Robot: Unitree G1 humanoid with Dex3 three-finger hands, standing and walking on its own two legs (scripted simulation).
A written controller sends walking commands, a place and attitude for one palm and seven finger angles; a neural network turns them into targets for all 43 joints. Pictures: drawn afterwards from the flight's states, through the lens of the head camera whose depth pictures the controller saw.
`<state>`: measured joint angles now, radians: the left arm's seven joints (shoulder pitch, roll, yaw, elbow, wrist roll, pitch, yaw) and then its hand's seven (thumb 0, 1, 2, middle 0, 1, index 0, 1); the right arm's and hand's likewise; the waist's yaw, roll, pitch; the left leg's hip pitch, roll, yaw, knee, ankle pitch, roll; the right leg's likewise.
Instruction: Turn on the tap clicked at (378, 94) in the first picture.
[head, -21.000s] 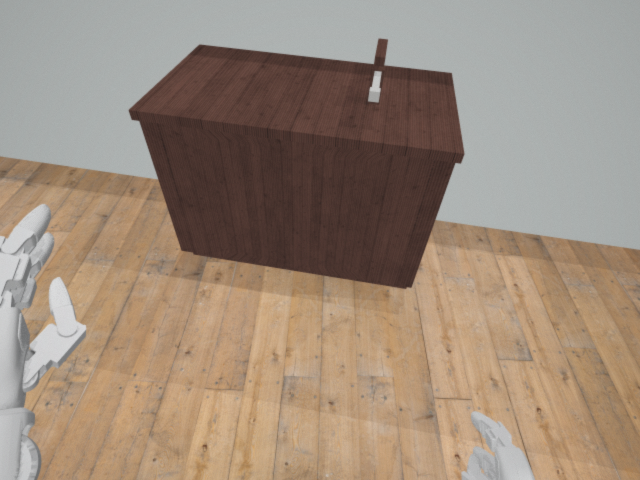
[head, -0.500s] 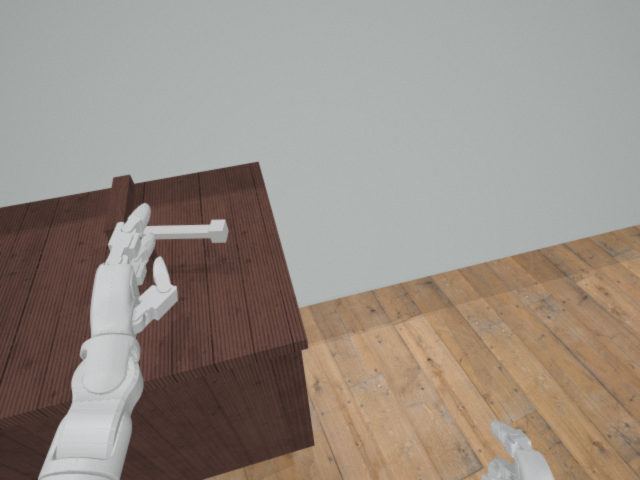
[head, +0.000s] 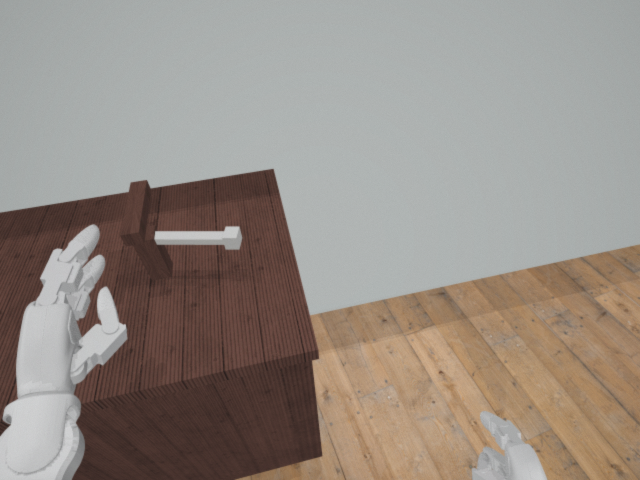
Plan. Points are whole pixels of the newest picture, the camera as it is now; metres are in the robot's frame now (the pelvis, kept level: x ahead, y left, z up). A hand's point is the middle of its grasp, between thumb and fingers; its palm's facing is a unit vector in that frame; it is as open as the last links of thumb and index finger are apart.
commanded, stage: draw the hand back beside the body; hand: left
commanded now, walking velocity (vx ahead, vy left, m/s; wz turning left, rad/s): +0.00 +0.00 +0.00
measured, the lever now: (232, 238) +0.48 +0.21 +0.02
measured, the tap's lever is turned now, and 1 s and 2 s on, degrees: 75 75 75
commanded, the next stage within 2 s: step back with the hand held close in 0.40 s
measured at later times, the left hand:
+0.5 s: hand (94, 347) +0.19 +0.24 +0.15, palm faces +0.42 -0.84 -0.34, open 7.4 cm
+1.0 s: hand (49, 392) +0.15 +0.25 +0.16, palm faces +0.35 -0.82 -0.45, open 7.4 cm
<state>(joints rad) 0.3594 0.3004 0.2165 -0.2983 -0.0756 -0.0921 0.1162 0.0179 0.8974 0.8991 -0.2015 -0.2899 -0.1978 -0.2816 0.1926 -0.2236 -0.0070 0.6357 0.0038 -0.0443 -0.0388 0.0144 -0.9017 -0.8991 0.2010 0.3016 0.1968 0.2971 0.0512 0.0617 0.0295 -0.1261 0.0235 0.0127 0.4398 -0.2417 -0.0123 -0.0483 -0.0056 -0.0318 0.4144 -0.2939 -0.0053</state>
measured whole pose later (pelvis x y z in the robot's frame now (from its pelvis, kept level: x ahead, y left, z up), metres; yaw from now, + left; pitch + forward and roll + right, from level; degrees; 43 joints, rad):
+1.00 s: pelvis -0.06 +0.02 -0.01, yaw -1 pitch -1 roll -1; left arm 0.50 0.37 0.34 -0.47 -0.06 -0.15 0.11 0.02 0.89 0.90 -0.21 -0.31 -0.21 -0.30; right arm 0.18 -0.23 -0.01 0.55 0.02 -0.01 -0.07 0.01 -0.90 -0.90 0.20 0.30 0.20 0.30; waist 0.02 0.07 0.03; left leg -0.34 0.03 0.03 0.52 -0.18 0.01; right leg -0.27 -0.01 -0.02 0.51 -0.23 0.01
